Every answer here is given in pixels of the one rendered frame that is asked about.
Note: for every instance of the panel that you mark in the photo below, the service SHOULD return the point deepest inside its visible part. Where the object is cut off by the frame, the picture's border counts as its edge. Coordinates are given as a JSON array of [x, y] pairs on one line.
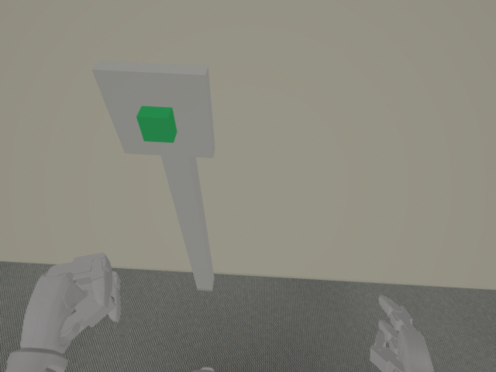
[[125, 87]]

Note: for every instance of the robot right hand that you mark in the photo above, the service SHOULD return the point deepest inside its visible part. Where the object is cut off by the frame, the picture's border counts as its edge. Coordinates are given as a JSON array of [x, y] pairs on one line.
[[408, 351]]

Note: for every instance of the button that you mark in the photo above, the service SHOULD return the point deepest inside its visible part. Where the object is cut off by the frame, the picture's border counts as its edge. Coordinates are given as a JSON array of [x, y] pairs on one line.
[[157, 124]]

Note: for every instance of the robot left hand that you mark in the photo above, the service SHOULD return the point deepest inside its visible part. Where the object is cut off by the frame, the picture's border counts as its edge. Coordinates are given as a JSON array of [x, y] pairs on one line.
[[48, 322]]

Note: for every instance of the robot left forearm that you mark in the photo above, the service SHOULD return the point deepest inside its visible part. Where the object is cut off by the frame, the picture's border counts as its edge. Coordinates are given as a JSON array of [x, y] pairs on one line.
[[36, 360]]

